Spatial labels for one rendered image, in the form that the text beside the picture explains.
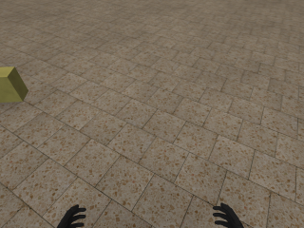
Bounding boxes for carton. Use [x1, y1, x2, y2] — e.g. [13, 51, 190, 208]
[0, 66, 29, 103]

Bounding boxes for right robot hand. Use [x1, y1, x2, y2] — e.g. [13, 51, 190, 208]
[213, 203, 244, 228]

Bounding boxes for left robot hand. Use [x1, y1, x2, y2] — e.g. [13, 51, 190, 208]
[57, 204, 86, 228]

